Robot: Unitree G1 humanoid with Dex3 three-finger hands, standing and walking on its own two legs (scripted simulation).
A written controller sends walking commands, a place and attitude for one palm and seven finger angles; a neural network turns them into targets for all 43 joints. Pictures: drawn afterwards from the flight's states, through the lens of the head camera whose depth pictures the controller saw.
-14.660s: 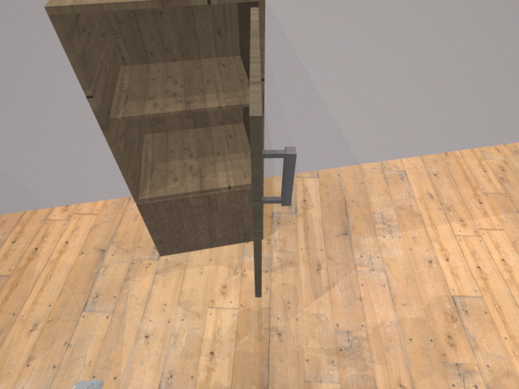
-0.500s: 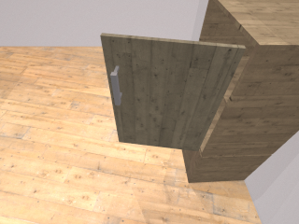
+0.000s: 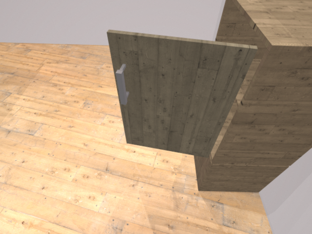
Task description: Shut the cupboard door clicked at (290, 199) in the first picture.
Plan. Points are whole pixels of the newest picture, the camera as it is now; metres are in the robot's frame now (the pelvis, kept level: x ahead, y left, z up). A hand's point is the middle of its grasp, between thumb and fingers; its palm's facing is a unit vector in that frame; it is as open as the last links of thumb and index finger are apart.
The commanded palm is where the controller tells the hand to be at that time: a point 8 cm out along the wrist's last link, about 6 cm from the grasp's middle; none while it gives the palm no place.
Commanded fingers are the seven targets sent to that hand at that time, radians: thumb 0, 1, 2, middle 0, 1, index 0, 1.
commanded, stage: look again from close up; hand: left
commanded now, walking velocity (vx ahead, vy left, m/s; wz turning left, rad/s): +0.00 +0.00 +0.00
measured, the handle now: (123, 84) +0.57 +0.16 +0.05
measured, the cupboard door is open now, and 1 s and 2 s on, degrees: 80 80 80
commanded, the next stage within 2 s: shuffle to correct the standing spot in 0.58 s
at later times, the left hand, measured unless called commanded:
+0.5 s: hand out of the picture +0.02 +0.21 -0.17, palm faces +0.01 -0.97 -0.24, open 7.3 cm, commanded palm none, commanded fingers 0.00 0.90 0.90 -0.20 -0.30 -0.20 -0.30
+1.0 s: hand out of the picture +0.01 +0.19 -0.19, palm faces +0.01 -0.99 -0.16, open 7.3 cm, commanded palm none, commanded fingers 0.00 0.90 0.90 -0.20 -0.30 -0.20 -0.30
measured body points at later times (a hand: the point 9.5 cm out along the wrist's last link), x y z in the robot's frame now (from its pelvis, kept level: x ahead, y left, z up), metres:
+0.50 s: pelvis +0.00 +0.02 +0.00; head +0.00 +0.01 +0.45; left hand +0.02 +0.26 -0.15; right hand +0.00 -0.19 -0.17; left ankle +0.00 +0.14 -0.74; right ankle -0.01 -0.09 -0.74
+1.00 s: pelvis +0.03 +0.02 -0.02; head +0.05 +0.03 +0.43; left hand +0.01 +0.25 -0.18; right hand +0.03 -0.20 -0.17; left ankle +0.00 +0.14 -0.74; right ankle -0.01 -0.09 -0.74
